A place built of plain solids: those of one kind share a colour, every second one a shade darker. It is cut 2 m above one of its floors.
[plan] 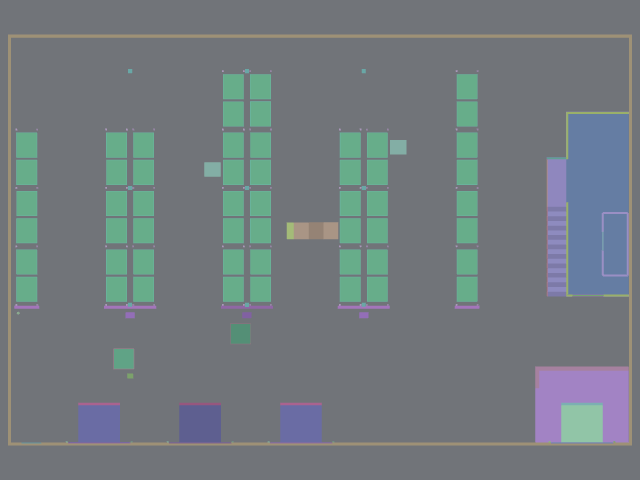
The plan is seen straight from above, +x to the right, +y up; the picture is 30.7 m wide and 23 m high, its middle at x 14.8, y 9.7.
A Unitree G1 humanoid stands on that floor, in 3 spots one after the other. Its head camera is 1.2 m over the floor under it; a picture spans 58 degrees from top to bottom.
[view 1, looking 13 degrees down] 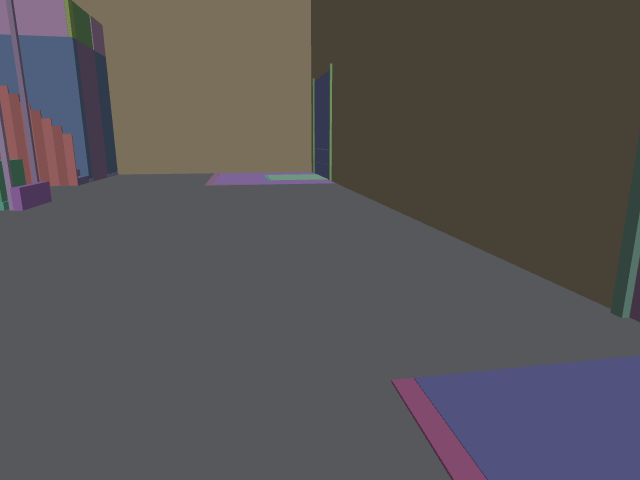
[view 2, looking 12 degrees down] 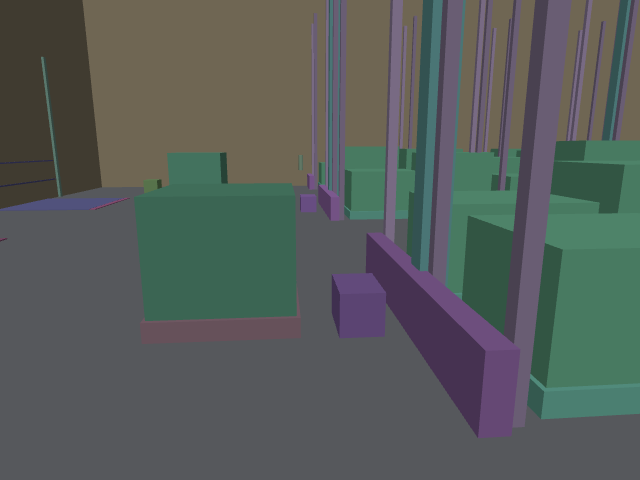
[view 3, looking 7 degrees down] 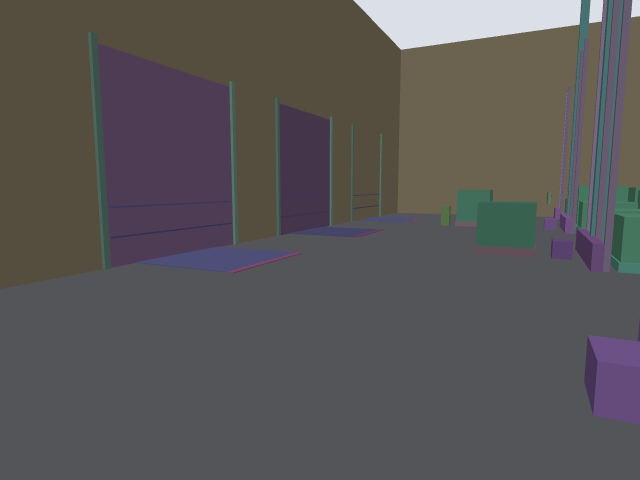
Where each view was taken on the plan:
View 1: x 13.00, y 2.60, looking -10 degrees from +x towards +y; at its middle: ground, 5.33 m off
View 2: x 14.10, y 5.59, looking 175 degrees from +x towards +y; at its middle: ground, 5.77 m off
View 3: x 19.70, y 5.59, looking -154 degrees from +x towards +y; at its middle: ground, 9.85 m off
